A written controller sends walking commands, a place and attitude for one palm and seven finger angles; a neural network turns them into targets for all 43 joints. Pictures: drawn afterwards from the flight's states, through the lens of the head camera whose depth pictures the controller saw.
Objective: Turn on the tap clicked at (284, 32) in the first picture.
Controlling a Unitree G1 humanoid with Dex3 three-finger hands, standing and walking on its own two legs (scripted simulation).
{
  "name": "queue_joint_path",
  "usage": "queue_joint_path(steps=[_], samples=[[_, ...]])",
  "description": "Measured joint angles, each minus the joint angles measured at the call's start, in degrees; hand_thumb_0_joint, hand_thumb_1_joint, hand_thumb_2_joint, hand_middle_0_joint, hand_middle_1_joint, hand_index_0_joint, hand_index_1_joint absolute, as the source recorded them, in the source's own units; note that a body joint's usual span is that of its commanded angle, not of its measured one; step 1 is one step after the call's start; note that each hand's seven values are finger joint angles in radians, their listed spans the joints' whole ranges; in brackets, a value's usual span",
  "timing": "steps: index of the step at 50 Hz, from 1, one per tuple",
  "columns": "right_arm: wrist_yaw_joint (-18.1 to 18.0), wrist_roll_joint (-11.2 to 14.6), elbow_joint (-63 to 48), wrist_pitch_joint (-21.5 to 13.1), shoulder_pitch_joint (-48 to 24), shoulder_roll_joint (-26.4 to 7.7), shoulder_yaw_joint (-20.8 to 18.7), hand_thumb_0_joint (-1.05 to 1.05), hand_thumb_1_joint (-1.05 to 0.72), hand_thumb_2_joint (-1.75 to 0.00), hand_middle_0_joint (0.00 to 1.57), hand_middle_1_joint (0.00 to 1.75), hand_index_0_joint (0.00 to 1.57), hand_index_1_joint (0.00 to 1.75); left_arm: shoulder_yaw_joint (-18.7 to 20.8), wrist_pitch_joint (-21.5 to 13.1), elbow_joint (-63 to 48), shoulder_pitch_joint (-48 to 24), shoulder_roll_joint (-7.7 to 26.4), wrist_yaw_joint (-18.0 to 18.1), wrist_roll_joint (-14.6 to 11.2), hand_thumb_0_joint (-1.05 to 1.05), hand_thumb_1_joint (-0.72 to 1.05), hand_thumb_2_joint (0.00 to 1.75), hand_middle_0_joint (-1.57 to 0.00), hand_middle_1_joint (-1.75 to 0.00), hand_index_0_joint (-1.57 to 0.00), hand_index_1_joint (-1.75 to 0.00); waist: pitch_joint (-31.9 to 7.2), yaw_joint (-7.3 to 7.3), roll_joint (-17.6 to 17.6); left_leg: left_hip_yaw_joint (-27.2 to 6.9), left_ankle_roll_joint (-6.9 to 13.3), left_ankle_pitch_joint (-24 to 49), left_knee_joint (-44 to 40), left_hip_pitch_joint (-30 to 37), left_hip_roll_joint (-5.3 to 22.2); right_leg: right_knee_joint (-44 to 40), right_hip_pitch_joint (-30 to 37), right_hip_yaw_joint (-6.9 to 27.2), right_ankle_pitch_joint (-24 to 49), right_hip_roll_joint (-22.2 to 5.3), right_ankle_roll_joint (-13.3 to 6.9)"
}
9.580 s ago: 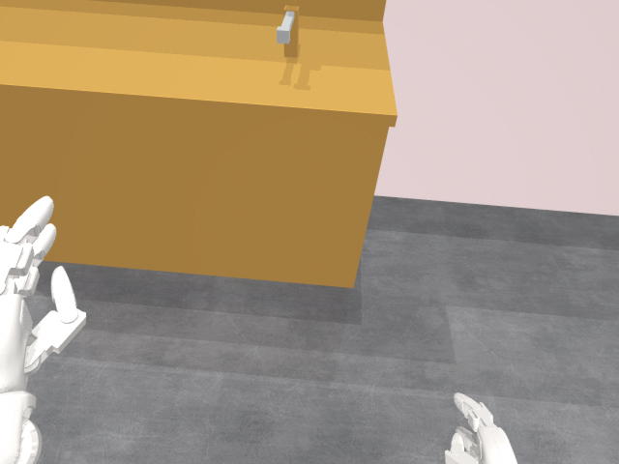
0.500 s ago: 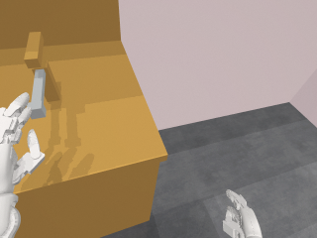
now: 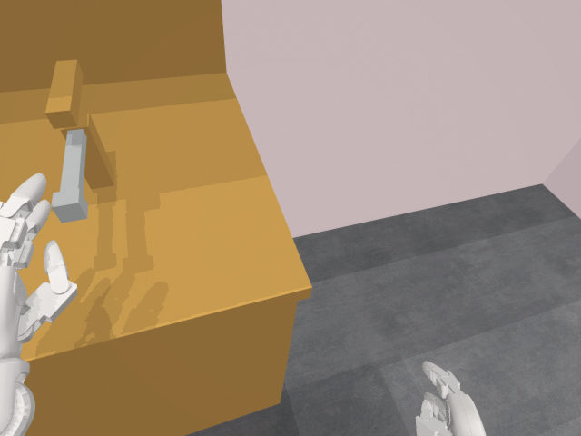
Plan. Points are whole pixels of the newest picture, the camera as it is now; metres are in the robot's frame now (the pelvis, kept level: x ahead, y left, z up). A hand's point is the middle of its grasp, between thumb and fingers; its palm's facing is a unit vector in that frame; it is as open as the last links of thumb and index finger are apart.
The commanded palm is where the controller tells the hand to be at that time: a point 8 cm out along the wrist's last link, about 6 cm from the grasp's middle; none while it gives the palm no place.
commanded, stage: turn the palm inward beside the body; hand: left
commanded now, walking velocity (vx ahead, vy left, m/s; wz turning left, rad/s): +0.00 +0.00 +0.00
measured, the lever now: (70, 205) +0.32 +0.30 +0.15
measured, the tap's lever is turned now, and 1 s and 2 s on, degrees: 1 2 2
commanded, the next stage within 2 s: none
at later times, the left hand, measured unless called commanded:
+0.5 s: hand (73, 312) +0.19 +0.23 +0.16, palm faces +0.55 -0.79 -0.28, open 7.4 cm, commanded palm +0.14 +0.25 +0.18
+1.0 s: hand (95, 304) +0.20 +0.21 +0.17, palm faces +0.50 -0.84 -0.22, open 7.4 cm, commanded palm +0.14 +0.24 +0.19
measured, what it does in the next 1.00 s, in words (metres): shifts its weight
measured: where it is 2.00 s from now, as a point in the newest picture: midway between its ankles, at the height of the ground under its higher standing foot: outside the picture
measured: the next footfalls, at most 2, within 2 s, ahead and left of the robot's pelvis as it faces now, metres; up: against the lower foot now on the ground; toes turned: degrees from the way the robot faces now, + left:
none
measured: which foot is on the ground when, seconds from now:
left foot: down 0.00-1.00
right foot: down 0.00-1.00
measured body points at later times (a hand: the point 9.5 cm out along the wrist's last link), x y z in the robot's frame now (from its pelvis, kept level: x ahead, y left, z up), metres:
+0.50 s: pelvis -0.02 -0.06 -0.01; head -0.04 -0.08 +0.43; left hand +0.15 +0.27 +0.18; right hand +0.20 -0.28 -0.10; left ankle +0.01 +0.07 -0.74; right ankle -0.01 -0.14 -0.74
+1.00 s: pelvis +0.01 -0.05 -0.01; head -0.01 -0.07 +0.43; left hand +0.16 +0.25 +0.18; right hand +0.22 -0.26 -0.10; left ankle +0.01 +0.08 -0.74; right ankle -0.01 -0.14 -0.74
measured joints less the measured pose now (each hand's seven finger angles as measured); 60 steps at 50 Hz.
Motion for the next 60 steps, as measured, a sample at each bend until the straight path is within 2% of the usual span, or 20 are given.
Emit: queue_joint_path(steps=[1,2,3,4,5,7,8,10,12,15,18,22,26,30,34,38,43,50,60], samples=[[0.00,0.03,-0.05,0.04,-0.04,-0.05,-0.06,0.01,-0.90,-0.90,0.20,0.30,0.20,0.30,-0.04,0.01,-0.03,0.03,0.01,0.02,-0.02,0.01,0.89,0.90,-0.21,-0.31,-0.21,-0.30,-0.05,0.00,0.06,-0.03,-0.01,-0.02,0.01,0.03,-0.01,0.06,0.02,-0.03,-0.06,-0.01,-0.01],[-1.43,0.85,-1.90,0.60,0.93,-0.69,1.02,0.01,-0.90,-0.90,0.20,0.30,0.20,0.30,-0.54,-0.05,0.52,-2.34,1.99,-0.01,0.46,0.01,0.89,0.90,-0.21,-0.31,-0.21,-0.30,0.39,0.32,0.24,-0.58,-0.02,-0.25,0.96,-0.65,-0.07,1.59,-0.50,0.09,-0.80,0.25,0.23],[-1.96,-0.07,-2.42,-0.01,1.57,-0.88,1.27,0.01,-0.91,-0.90,0.20,0.30,0.20,0.30,-0.32,-0.07,2.49,-6.84,4.62,-0.99,2.08,0.01,0.89,0.90,-0.21,-0.31,-0.21,-0.30,1.09,1.30,0.03,-1.00,-0.15,-0.44,1.83,-1.04,-0.46,3.88,-1.26,0.33,-2.03,0.17,-0.64],[-1.20,-0.90,-1.52,-0.50,1.34,-0.83,1.20,0.01,-0.91,-0.90,0.20,0.30,0.20,0.30,0.28,0.99,4.69,-11.03,6.15,-1.88,2.04,0.01,0.88,0.90,-0.21,-0.31,-0.21,-0.30,1.31,2.01,-0.24,-1.12,-0.49,-0.42,2.09,-1.11,-0.86,5.85,-2.07,0.49,-2.84,-0.11,-1.58],[-0.09,-1.29,-0.21,-0.60,0.76,-0.80,1.29,0.01,-0.91,-0.90,0.20,0.30,0.20,0.30,1.10,3.20,6.14,-14.23,6.40,-2.79,0.59,0.01,0.88,0.90,-0.21,-0.30,-0.21,-0.30,1.00,2.44,-0.44,-1.00,-0.84,-0.28,1.94,-0.99,-1.17,7.26,-2.71,0.79,-3.20,-0.35,-2.15],[1.61,-1.40,2.30,-0.37,-0.59,-0.97,1.78,0.01,-0.90,-0.90,0.20,0.30,0.20,0.30,3.05,7.82,7.84,-17.46,5.20,-4.42,-2.77,0.01,0.89,0.90,-0.21,-0.30,-0.21,-0.30,-0.45,2.66,-0.13,-0.43,-1.11,-0.30,1.84,-0.70,-1.20,8.09,-2.97,1.42,-4.19,-0.41,-2.04],[2.27,-1.23,3.01,-0.13,-1.20,-1.16,1.99,0.01,-0.90,-0.90,0.20,0.30,0.20,0.30,3.63,10.03,8.03,-17.66,4.30,-4.97,-3.62,0.01,0.89,0.90,-0.21,-0.30,-0.21,-0.30,-1.13,2.47,0.39,-0.21,-1.11,-0.53,2.09,-0.63,-0.98,7.90,-2.76,1.63,-4.42,-0.23,-1.64],[3.25,-0.86,3.39,0.29,-2.28,-1.50,2.14,0.01,-0.90,-0.90,0.20,0.30,0.20,0.30,3.24,13.40,6.64,-15.58,2.64,-5.50,-3.49,0.01,0.89,0.90,-0.20,-0.30,-0.21,-0.30,-1.93,1.79,1.47,0.05,-1.20,-0.96,2.66,-0.59,-0.45,8.01,-2.68,1.88,-4.37,0.27,-1.19],[3.65,-0.77,2.88,0.68,-3.11,-1.65,2.09,0.01,-0.90,-0.90,0.20,0.30,0.20,0.30,1.47,14.91,3.97,-11.22,1.65,-5.68,-2.89,0.01,0.90,0.90,-0.20,-0.30,-0.20,-0.30,-2.32,1.03,2.05,0.15,-1.49,-1.23,3.26,-0.86,-0.05,8.87,-3.16,1.96,-4.59,0.67,-1.51],[3.08,-0.97,2.33,0.98,-3.72,-1.67,1.65,0.01,-0.90,-0.90,0.20,0.30,0.20,0.30,0.40,13.06,0.41,-6.70,1.43,-4.34,-3.33,0.01,0.89,0.90,-0.16,-0.28,-0.21,-0.30,-2.82,0.68,2.11,-0.24,-2.15,-1.68,4.68,-1.90,0.56,10.60,-4.28,1.54,-5.32,1.29,-2.35],[1.80,-0.58,3.22,1.34,-4.02,-2.03,1.11,0.01,-0.90,-0.90,0.20,0.30,0.20,0.30,1.18,11.92,0.50,-5.49,1.99,-2.96,-4.80,0.01,0.89,0.90,-0.17,-0.28,-0.21,-0.30,-3.05,1.26,2.00,-1.35,-2.98,-2.21,6.35,-2.91,1.24,11.99,-4.86,0.39,-6.04,1.98,-3.26],[-0.12,0.05,5.09,1.27,-3.73,-3.33,0.45,0.01,-0.90,-0.90,0.20,0.30,0.20,0.30,2.53,13.15,3.58,-7.55,1.68,-0.90,-5.20,0.01,0.89,0.90,-0.18,-0.29,-0.21,-0.30,-2.96,2.60,2.73,-3.38,-3.91,-2.76,8.17,-3.58,1.99,12.72,-4.50,-1.63,-6.61,2.81,-4.35],[-1.72,0.28,6.97,0.21,-3.60,-4.38,-0.15,0.01,-0.91,-0.90,0.20,0.30,0.20,0.30,1.74,14.38,5.72,-9.48,0.71,-0.37,-4.59,0.01,0.89,0.90,-0.19,-0.29,-0.21,-0.30,-2.86,3.38,4.10,-5.01,-4.14,-3.44,9.61,-4.07,2.51,12.92,-4.02,-3.21,-7.08,3.45,-4.81],[-2.58,0.31,8.71,-0.62,-4.31,-4.19,-0.58,0.01,-0.91,-0.90,0.20,0.30,0.20,0.30,0.09,14.76,5.52,-10.16,0.51,-0.91,-4.83,0.01,0.89,0.90,-0.19,-0.30,-0.20,-0.30,-2.86,3.30,4.81,-5.63,-4.28,-4.11,10.38,-4.33,2.87,13.19,-3.95,-3.79,-7.58,3.87,-5.04],[-2.64,0.54,9.17,-0.65,-4.84,-3.38,-0.52,0.01,-0.91,-0.90,0.20,0.30,0.20,0.30,0.50,15.63,3.57,-8.74,1.12,-1.11,-6.43,0.01,0.89,0.90,-0.20,-0.30,-0.21,-0.30,-3.38,2.77,4.75,-5.14,-4.84,-4.53,10.06,-3.98,2.99,13.48,-4.07,-3.28,-8.16,3.94,-5.35],[-2.41,1.00,8.42,-0.94,-4.31,-3.05,-0.17,0.01,-0.91,-0.90,0.20,0.30,0.20,0.30,2.20,17.10,1.10,-6.04,1.09,-1.29,-8.25,0.01,0.89,0.90,-0.20,-0.30,-0.21,-0.30,-4.06,2.58,4.41,-4.25,-5.00,-4.89,9.24,-3.27,2.63,13.83,-4.09,-2.41,-8.92,3.50,-5.21],[-2.19,1.17,7.24,-2.03,-3.01,-3.35,-0.12,0.01,-0.91,-0.90,0.20,0.30,0.20,0.30,2.51,18.21,-2.07,-3.15,-0.21,-1.89,-9.37,0.01,0.89,0.90,-0.21,-0.30,-0.21,-0.30,-4.26,3.12,4.07,-3.71,-4.50,-5.18,8.66,-2.59,1.82,14.03,-3.78,-1.89,-9.57,2.65,-4.65],[-2.25,0.92,6.95,-3.12,-2.89,-3.17,0.12,0.01,-0.91,-0.90,0.20,0.30,0.20,0.30,0.30,19.10,-5.73,-2.46,-2.08,-0.87,-9.10,0.01,0.89,0.90,-0.20,-0.30,-0.21,-0.30,-3.90,4.03,3.61,-3.70,-3.70,-5.21,8.90,-2.38,0.94,14.04,-3.33,-1.92,-9.62,1.78,-3.97],[-2.49,0.84,7.19,-2.82,-4.83,-1.60,1.94,0.01,-0.90,-0.90,0.20,0.30,0.20,0.30,-1.74,24.53,-8.22,-4.42,-3.06,1.18,-8.68,0.01,0.89,0.90,-0.20,-0.30,-0.21,-0.30,-3.40,4.14,4.06,-3.47,-3.11,-3.66,7.19,-0.51,0.57,11.80,-1.24,-1.69,-7.75,1.40,-3.35]])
